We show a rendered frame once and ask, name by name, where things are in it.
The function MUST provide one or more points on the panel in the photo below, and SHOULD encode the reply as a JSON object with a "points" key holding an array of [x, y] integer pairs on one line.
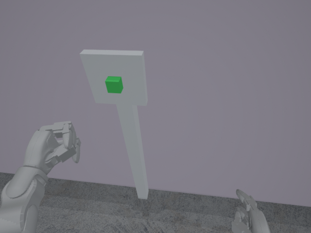
{"points": [[130, 66]]}

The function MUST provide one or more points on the robot right hand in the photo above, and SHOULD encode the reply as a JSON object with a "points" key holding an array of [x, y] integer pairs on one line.
{"points": [[254, 220]]}

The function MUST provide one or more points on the robot left forearm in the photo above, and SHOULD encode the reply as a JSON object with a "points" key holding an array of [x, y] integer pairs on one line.
{"points": [[20, 199]]}

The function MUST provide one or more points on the button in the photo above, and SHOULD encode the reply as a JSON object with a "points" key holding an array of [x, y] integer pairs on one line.
{"points": [[114, 84]]}

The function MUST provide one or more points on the robot left hand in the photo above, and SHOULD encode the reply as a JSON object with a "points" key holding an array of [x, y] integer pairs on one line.
{"points": [[44, 151]]}

